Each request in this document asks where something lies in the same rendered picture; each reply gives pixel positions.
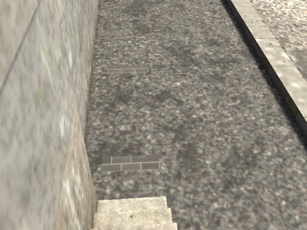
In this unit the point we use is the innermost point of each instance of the stairs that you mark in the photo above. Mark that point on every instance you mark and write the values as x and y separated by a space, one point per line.
141 213

